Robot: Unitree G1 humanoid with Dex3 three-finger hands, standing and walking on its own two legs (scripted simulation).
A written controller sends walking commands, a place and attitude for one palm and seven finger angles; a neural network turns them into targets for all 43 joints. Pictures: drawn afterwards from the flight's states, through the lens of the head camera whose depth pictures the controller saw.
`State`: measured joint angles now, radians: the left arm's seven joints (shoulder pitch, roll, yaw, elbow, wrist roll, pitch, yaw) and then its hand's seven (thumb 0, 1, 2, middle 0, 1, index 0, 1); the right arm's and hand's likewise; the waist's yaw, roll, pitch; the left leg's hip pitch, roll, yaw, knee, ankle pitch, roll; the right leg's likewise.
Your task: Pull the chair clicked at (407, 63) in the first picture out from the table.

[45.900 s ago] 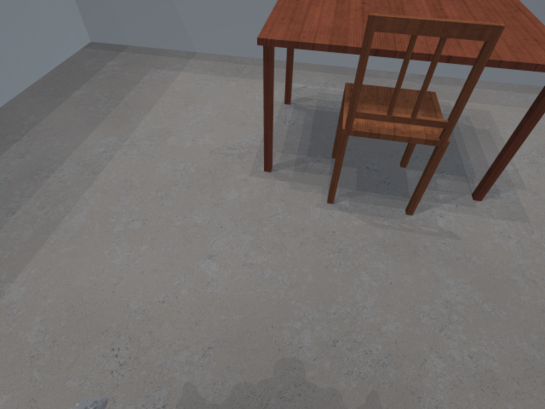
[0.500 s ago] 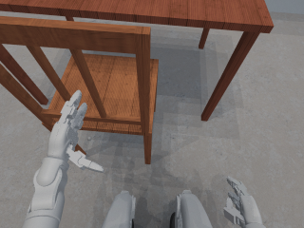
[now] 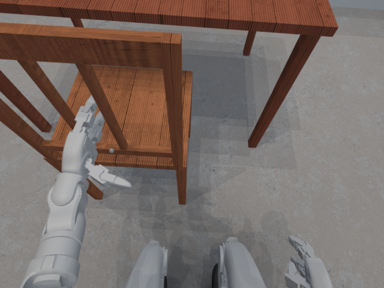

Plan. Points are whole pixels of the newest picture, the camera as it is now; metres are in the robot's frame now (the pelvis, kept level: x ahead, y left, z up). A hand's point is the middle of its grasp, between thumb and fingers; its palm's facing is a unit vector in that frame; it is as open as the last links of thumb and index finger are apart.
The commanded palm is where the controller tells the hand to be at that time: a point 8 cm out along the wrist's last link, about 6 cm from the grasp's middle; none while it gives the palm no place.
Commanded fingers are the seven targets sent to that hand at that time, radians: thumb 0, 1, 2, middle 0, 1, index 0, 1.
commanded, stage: push the fingers through the gap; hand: left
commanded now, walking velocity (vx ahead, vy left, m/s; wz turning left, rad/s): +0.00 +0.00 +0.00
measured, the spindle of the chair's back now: (65, 112) +0.46 +0.28 +0.04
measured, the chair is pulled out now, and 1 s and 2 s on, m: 0.16 0.16 0.16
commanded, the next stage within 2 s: hook a spindle and tug to test in 0.90 s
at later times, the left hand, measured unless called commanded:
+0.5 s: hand (112, 130) +0.43 +0.18 +0.03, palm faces -0.04 -1.00 -0.03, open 17.0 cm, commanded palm +0.41 +0.23 +0.04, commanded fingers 0.00 -0.50 0.30 -0.06 -0.08 -0.06 -0.08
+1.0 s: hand (113, 129) +0.43 +0.18 +0.03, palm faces -0.05 -1.00 -0.04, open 17.0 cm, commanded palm +0.41 +0.23 +0.04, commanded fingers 0.00 -0.50 0.30 -0.08 -0.13 -0.08 -0.13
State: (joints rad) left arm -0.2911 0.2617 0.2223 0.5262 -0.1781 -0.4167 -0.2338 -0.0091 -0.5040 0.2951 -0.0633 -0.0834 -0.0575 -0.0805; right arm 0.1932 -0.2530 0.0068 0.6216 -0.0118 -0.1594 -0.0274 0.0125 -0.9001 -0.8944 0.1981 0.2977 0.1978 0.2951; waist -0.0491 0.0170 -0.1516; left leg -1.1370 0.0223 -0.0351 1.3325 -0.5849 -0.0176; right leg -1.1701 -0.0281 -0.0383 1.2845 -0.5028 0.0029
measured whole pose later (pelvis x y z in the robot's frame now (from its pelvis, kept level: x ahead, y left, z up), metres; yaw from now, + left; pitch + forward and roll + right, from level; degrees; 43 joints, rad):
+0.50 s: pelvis +0.00 +0.01 +0.00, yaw -1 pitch +24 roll -2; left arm -0.53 0.33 0.29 0.79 -0.16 -0.44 -0.26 -0.01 -0.50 0.30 -0.06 -0.08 -0.06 -0.08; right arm 0.23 -0.26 0.01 0.64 -0.02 -0.11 -0.02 0.01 -0.90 -0.89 0.20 0.30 0.20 0.30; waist -0.09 0.01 -0.15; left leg -1.18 0.03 -0.03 1.34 -0.58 -0.01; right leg -1.21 -0.02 -0.03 1.28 -0.49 0.01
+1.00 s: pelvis +0.00 +0.01 +0.00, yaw -1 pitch +24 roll -2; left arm -0.53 0.32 0.28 0.81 -0.15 -0.47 -0.25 -0.01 -0.50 0.30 -0.06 -0.08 -0.06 -0.08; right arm 0.25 -0.26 0.01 0.63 -0.02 -0.09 -0.01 0.01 -0.90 -0.89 0.20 0.30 0.20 0.30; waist -0.08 0.01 -0.15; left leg -1.17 0.03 -0.03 1.33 -0.58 -0.01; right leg -1.19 -0.02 -0.03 1.27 -0.48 0.01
